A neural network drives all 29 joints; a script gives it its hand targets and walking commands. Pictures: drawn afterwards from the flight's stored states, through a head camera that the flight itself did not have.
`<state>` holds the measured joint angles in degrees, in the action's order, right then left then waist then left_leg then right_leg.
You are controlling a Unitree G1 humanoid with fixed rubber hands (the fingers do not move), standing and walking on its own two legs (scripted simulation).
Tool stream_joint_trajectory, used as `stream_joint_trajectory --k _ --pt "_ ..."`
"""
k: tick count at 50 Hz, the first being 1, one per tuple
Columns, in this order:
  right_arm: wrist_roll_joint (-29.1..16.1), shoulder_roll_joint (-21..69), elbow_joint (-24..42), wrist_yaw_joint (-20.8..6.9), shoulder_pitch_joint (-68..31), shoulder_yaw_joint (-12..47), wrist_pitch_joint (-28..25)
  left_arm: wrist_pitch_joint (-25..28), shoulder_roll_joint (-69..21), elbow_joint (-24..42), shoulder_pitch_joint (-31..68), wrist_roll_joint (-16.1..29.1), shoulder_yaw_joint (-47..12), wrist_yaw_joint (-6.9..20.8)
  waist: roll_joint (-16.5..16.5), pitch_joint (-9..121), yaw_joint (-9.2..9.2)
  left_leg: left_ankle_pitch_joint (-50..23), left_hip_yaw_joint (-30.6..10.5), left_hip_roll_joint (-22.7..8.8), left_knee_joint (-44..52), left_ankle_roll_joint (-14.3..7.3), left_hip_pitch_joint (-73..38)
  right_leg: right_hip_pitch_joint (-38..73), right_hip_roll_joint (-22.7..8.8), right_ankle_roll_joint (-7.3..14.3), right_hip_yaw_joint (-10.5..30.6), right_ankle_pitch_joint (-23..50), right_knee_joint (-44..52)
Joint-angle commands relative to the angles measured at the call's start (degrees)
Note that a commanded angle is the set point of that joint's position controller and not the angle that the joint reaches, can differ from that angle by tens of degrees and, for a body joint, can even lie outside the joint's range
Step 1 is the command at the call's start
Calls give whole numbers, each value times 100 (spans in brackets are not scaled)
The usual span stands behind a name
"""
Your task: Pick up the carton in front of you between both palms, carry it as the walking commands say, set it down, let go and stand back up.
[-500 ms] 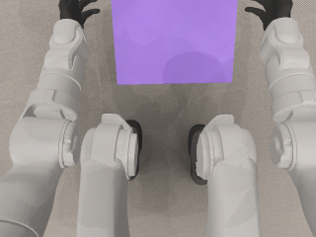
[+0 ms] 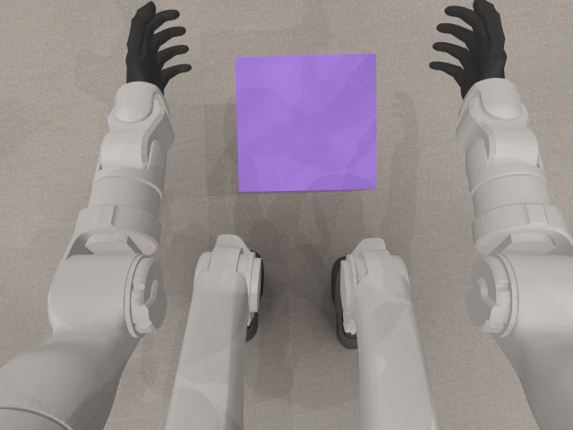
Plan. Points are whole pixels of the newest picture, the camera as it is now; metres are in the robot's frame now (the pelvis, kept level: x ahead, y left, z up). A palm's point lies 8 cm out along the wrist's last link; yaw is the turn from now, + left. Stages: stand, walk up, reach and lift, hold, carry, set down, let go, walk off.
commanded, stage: set down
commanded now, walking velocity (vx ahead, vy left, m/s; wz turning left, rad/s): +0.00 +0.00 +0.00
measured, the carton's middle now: (304, 137) +0.48 +0.00 -0.35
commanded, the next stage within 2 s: let go in 0.48 s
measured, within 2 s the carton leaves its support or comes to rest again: neither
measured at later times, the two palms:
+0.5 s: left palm (52, 19) +0.50 +0.19 +0.04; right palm out of the picture +0.51 -0.21 +0.04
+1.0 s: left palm out of the picture +0.38 +0.22 +0.16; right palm out of the picture +0.39 -0.23 +0.16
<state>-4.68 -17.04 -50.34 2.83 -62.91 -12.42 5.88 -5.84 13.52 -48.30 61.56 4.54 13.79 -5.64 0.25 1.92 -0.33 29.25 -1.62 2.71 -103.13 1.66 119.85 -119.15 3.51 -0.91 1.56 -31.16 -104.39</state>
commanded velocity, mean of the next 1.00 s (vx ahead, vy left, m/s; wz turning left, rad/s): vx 0.00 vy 0.00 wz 0.00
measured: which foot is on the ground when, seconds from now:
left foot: down 0.00-1.00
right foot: down 0.00-1.00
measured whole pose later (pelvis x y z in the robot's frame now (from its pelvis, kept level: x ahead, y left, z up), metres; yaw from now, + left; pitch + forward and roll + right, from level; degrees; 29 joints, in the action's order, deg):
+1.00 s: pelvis +0.10 +0.00 +0.25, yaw -1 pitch +28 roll +0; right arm 1.2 -11.4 -34.4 -2.1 -13.3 -8.3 0.5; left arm -0.7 10.1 -32.9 11.7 -1.3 7.9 1.8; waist 0.3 6.0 -0.3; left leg 17.9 -2.6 1.8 -43.6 0.1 53.6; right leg -52.9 2.2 -0.3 3.5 -18.9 -43.9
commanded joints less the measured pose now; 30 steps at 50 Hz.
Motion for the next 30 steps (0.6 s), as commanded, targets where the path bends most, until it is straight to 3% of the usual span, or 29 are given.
stream_joint_trajectory --k 1,7,25,30 --pt "35 -696 914 -35 -1145 -101 -32 30 636 910 1045 -18 68 24 -130 6260 16 -1541 588 176 1134 96 -3691 3547 120 -111 -508 1713 1365" --pt "70 -647 1148 -141 -892 -149 90 -100 580 1203 771 -52 95 115 -122 6360 23 -1796 575 202 1747 102 -4215 4067 148 -133 -491 1988 1978" --pt "477 -347 738 -408 -191 -435 -149 112 214 916 12 -519 343 380 -113 5472 -9 -2366 350 116 3828 107 -5621 5285 53 -144 -278 2514 4047" --pt "803 -237 920 -397 705 -405 -130 122 202 1044 -855 -826 306 460 -147 5762 -1 -2634 349 114 4357 83 -6356 6209 31 -151 -254 2856 4576"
